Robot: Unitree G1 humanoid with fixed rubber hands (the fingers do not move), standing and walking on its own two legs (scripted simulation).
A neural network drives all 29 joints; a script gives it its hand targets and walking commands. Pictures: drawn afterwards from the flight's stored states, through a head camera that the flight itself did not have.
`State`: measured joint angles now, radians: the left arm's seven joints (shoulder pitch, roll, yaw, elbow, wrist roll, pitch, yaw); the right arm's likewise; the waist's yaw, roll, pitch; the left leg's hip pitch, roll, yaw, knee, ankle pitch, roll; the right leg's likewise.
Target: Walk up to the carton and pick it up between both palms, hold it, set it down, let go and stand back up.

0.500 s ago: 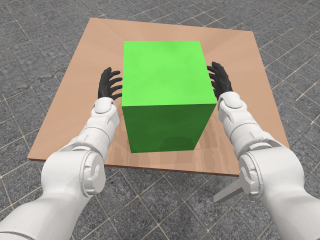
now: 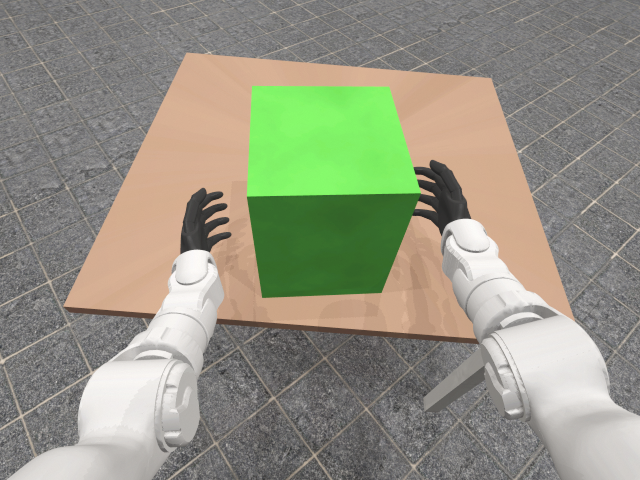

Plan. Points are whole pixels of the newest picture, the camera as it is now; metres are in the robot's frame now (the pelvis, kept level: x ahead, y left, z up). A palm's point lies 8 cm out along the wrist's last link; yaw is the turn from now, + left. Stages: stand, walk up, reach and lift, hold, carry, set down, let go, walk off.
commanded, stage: set down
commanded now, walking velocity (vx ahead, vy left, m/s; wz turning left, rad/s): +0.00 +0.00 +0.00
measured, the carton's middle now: (322, 198) +0.51 +0.03 +0.01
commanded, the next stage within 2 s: none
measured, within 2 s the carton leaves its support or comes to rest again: neither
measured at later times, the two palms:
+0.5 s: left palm (171, 296) +0.33 +0.21 +0.00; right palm (469, 282) +0.38 -0.18 +0.02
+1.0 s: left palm (149, 349) +0.26 +0.22 +0.01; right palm (495, 343) +0.29 -0.20 +0.01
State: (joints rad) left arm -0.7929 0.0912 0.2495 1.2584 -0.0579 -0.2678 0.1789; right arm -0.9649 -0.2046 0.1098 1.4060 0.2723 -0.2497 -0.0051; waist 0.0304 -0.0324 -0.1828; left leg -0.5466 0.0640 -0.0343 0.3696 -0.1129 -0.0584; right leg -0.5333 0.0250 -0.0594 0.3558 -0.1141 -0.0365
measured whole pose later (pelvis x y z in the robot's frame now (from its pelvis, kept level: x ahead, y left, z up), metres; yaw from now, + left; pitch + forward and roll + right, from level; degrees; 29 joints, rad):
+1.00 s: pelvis -0.01 +0.00 +0.00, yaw +0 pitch +5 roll +0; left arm -0.04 0.09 0.09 0.40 -0.08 -0.09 0.17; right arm -0.26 -0.24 0.05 0.88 0.32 -0.31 0.09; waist 0.03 -0.03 -0.08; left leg -0.33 0.06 -0.03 0.37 -0.13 -0.06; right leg -0.32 0.03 -0.06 0.36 -0.14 -0.04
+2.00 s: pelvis +0.01 +0.00 +0.01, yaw +0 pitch +3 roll +0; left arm 0.28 0.09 0.03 0.12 -0.08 0.03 0.15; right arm 0.21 -0.24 0.01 0.43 0.29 -0.19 0.10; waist 0.03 -0.03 -0.03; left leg -0.25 0.06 -0.03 0.37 -0.17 -0.06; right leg -0.23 0.03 -0.06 0.36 -0.17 -0.04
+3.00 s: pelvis +0.02 +0.00 +0.01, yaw +0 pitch +2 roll +0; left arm 0.29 0.14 0.03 0.27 -0.02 0.06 0.02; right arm 0.24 -0.23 0.04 0.51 0.14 -0.21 0.02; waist 0.03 -0.03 0.03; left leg -0.23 0.06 -0.03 0.37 -0.19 -0.06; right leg -0.21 0.02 -0.06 0.36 -0.19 -0.03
